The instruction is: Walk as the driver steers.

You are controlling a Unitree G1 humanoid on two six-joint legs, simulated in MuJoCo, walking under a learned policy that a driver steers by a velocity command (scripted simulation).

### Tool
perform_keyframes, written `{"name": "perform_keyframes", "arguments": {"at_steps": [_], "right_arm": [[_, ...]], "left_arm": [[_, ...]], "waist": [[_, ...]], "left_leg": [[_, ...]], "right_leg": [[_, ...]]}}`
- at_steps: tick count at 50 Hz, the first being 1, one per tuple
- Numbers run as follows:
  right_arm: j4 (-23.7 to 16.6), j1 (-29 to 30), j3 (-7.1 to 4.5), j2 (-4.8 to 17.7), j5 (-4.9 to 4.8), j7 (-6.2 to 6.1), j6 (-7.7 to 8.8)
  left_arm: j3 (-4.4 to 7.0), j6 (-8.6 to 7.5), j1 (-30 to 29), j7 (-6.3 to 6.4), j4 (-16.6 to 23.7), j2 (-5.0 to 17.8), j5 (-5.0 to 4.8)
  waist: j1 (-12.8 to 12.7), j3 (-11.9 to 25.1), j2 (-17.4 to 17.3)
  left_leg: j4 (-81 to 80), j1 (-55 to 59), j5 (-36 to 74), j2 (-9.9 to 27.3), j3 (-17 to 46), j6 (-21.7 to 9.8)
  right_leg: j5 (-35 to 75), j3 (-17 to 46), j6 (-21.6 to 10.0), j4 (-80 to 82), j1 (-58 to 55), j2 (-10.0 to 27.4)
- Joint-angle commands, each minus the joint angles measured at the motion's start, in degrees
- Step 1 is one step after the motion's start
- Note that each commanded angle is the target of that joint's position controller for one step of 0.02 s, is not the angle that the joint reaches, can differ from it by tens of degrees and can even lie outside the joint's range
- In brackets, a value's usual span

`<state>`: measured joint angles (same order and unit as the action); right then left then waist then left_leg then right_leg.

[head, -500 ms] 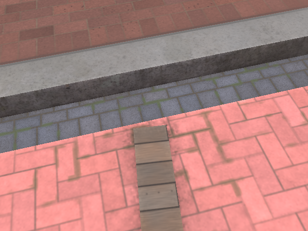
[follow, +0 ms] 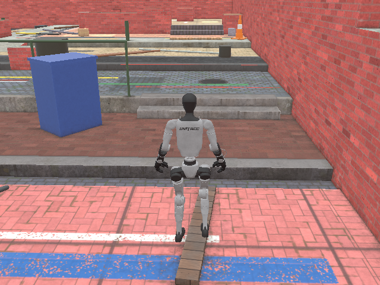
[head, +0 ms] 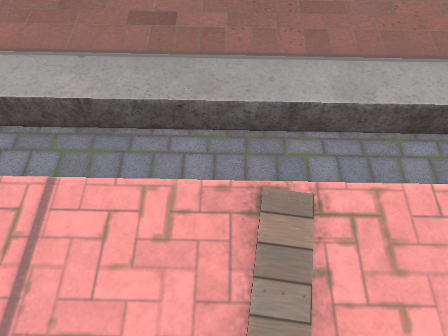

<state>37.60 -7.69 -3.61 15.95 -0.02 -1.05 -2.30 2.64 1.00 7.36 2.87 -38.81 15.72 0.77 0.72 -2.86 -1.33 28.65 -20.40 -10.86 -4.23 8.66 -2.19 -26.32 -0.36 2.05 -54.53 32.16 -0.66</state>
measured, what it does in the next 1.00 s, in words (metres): walks ahead, turning right: right foot 0.06 m higher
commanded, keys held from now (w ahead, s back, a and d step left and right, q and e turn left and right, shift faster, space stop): no key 0.18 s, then e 0.16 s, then w+e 0.66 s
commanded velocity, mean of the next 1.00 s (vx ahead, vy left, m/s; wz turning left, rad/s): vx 0.22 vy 0.00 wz -0.26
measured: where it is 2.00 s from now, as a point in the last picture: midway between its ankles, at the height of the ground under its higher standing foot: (351, 236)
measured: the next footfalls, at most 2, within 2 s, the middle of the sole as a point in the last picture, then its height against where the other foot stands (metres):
right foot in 0.56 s outside the picture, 0.06 m higher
left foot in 1.10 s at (261, 298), level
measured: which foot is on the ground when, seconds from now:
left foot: down 0.00-0.62, up 0.64-1.00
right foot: down 0.00-0.30, up 0.32-0.54, down 0.56-1.00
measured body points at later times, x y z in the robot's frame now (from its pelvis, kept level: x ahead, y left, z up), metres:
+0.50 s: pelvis +0.03 -0.03 +0.00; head +0.04 -0.04 +0.45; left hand +0.19 +0.22 -0.09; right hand +0.11 -0.29 -0.13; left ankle +0.01 +0.09 -0.74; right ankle +0.01 -0.14 -0.65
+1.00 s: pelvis +0.22 -0.10 +0.06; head +0.24 -0.15 +0.51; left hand +0.26 +0.17 -0.04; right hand +0.45 -0.39 +0.02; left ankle +0.45 -0.03 -0.63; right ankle +0.04 -0.15 -0.68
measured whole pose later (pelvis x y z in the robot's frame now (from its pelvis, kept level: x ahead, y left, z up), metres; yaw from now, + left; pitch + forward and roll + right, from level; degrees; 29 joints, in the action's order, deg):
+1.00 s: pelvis +0.22 -0.10 +0.06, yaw -20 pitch +4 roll +3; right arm 35.1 8.4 -2.7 15.3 -0.1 3.6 6.5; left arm 2.4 -2.4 30.6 2.1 -43.9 12.4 -2.0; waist -6.7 -0.7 -2.3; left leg 31.9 -37.9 6.0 -2.5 3.3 0.1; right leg -21.6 11.5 -3.8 -18.1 -0.6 -2.1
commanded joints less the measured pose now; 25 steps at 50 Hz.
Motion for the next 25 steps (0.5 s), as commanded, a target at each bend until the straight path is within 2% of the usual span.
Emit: {"name": "perform_keyframes", "arguments": {"at_steps": [1,2,3,5,6,7,8,9,10,11,12,13,14,15,16,17,18,19,20,21,23,24,25], "right_arm": [[-4.2,-0.3,-1.67,7.6,-0.30,-0.44,0.42],[-3.6,-0.7,-1.69,8.0,-0.51,-0.37,0.39],[-3.3,-0.8,-1.89,8.5,-0.69,-0.26,0.35],[-3.0,-1.0,-2.00,8.1,-0.56,0.01,0.10],[-3.1,-1.1,-1.96,7.4,-0.41,0.21,0.07],[-3.4,-1.1,-1.92,6.8,-0.16,0.45,0.19],[-3.6,-1.1,-2.01,6.3,-0.05,0.75,0.35],[-3.7,-1.3,-2.19,5.7,-0.32,1.04,0.61],[-3.0,-2.1,-2.00,3.7,-0.67,1.34,0.83],[-1.4,-4.2,-1.87,2.3,-0.67,1.66,0.89],[0.3,-6.9,-1.58,0.7,-0.41,1.94,0.89],[2.4,-10.1,-0.88,-1.9,0.18,2.25,0.93],[3.1,-9.5,-0.23,-3.3,1.02,2.55,1.06],[2.6,-7.5,-0.30,-0.7,1.77,2.51,1.41],[0.6,-5.1,0.39,0.0,1.68,2.42,2.01],[0.6,-0.9,-1.27,5.2,2.05,2.23,1.92],[0.7,-1.1,-1.85,6.1,1.37,1.71,2.14],[1.6,-4.4,-2.42,7.7,0.82,0.93,2.09],[1.7,-6.6,-2.40,8.1,0.63,0.28,2.24],[2.0,-6.7,-2.35,8.3,0.13,-0.32,2.46],[2.4,-8.4,-1.83,6.8,-0.12,-1.09,3.05],[2.0,-7.7,-1.68,6.5,-0.10,-1.10,3.54],[2.1,-7.2,-1.73,6.6,-0.24,-0.97,3.83]], "left_arm": [[1.36,-0.84,-0.4,-0.28,4.7,5.3,-0.04],[1.45,-1.04,-1.2,-0.33,4.9,4.4,0.28],[1.29,-1.30,-0.7,-0.37,4.9,3.0,0.59],[1.27,-1.75,1.2,-0.47,4.9,1.4,0.68],[1.46,-1.92,2.1,-0.37,5.1,1.3,0.74],[1.82,-2.04,2.9,-0.15,5.6,2.0,0.95],[2.28,-2.13,3.7,0.22,6.3,3.6,1.26],[2.49,-2.25,4.4,0.61,6.9,4.8,1.64],[1.65,-2.59,3.2,0.87,7.7,3.6,2.22],[0.73,-3.02,0.3,0.93,8.8,2.1,2.26],[0.20,-3.28,-2.1,0.75,9.2,1.1,1.58],[0.00,-3.13,-3.6,0.31,8.5,0.1,0.64],[0.23,-2.68,-1.3,-0.09,7.0,-0.4,-0.27],[0.52,-2.34,2.8,-0.32,5.7,-1.3,-0.70],[0.93,-2.00,4.8,-0.33,6.1,0.7,-1.21],[1.75,-1.58,4.6,-0.31,8.8,4.1,-2.66],[1.42,-1.40,4.0,-0.04,9.1,3.6,-2.10],[1.63,-1.14,1.7,0.08,9.7,3.9,-2.09],[2.02,-0.69,0.2,0.12,9.7,4.7,-2.78],[1.47,-0.56,-0.6,-0.09,10.6,3.2,-3.07],[0.38,-1.04,-1.3,-0.85,11.1,0.9,-2.75],[0.25,-1.56,-1.1,-1.32,10.8,0.9,-2.31],[-0.13,-1.95,-1.1,-1.90,11.0,0.2,-1.98]], "waist": [[1.1,10.2,-4.2],[0.8,8.8,-1.7],[0.1,8.1,-0.9],[-1.2,7.4,-1.2],[-1.8,7.2,-1.1],[-2.2,6.9,-0.2],[-2.4,6.9,2.3],[-2.1,7.0,6.2],[-0.8,6.6,9.6],[0.8,5.3,9.7],[2.8,4.7,8.4],[4.7,4.8,6.6],[3.6,4.2,4.1],[0.3,4.0,-4.3],[-1.3,3.3,-8.4],[-3.2,3.1,-12.5],[-1.9,4.1,-10.3],[1.0,3.3,-8.3],[2.8,2.4,-5.4],[2.8,0.4,-5.8],[3.6,0.7,-5.9],[3.4,2.0,-4.3],[3.3,2.7,-4.8]], "left_leg": [[-7.1,6.0,12.9,12.5,12.9,-8.9],[-6.8,4.5,9.6,10.6,11.0,-7.3],[-6.2,3.5,7.0,9.2,9.5,-6.1],[-4.9,0.7,3.2,6.9,7.0,-4.0],[-4.2,-1.1,1.1,5.9,6.1,-3.0],[-2.6,-3.1,-1.1,4.7,5.0,-1.8],[0.6,-4.8,-3.8,3.2,3.5,-0.4],[6.0,-5.3,-6.2,1.6,1.3,1.1],[11.4,-1.4,-8.6,0.4,-1.2,2.2],[15.1,2.8,-11.6,1.0,-1.3,2.3],[13.8,7.1,-11.1,1.8,-2.1,2.2],[5.1,12.9,-6.7,2.9,-3.8,1.9],[-4.1,15.9,-1.5,4.1,-3.3,1.4],[-6.4,17.1,7.0,9.4,4.4,-0.9],[-3.9,13.8,27.4,15.3,8.4,-5.9],[-5.9,4.1,22.0,20.0,11.4,-13.2],[-8.5,5.3,11.9,20.4,13.3,-13.9],[-11.1,8.8,0.3,21.4,15.6,-14.4],[-13.3,11.3,-15.1,21.6,17.3,-14.6],[-14.9,13.5,-23.9,22.2,19.4,-14.3],[-16.0,17.3,-25.6,22.0,17.7,-12.8],[-16.1,16.5,-22.3,20.8,13.8,-11.9],[-16.4,14.4,-19.2,19.6,9.7,-11.1]], "right_leg": [[1.8,-1.3,-1.9,7.3,-6.5,-1.6],[2.5,-2.3,-2.7,9.1,-7.8,-2.4],[3.8,-3.2,-3.0,10.9,-9.6,-2.9],[6.9,-3.3,-3.9,12.3,-13.9,-2.6],[8.5,-2.0,-4.7,12.2,-15.7,-1.5],[10.3,1.0,-6.0,12.5,-16.8,0.9],[11.6,7.0,-8.2,14.9,-17.0,5.2],[11.6,15.6,-11.7,19.2,-15.6,10.9],[11.3,24.8,-15.4,23.6,-9.8,16.1],[12.2,27.6,-16.7,24.8,-4.3,17.6],[12.9,24.7,-15.1,23.4,-0.8,16.1],[11.6,17.6,-11.1,20.1,1.3,12.0],[9.6,9.8,-6.5,14.2,0.5,6.6],[2.3,3.4,-2.5,0.0,2.1,0.8],[-13.8,3.2,-0.6,-9.8,4.1,-1.2],[-9.5,2.9,-0.1,-10.4,-0.9,1.4],[-6.8,1.0,-1.0,-12.1,-0.2,1.7],[-7.9,-0.7,-1.7,-15.7,5.9,0.9],[-7.5,0.0,-2.0,-17.3,11.1,1.4],[-6.1,1.2,-2.6,-16.5,15.8,1.9],[-4.8,1.2,-3.5,-14.2,19.2,2.9],[-2.9,-0.2,-3.8,-11.0,16.1,3.1],[-3.8,-2.3,-4.1,-7.3,11.8,2.9]]}}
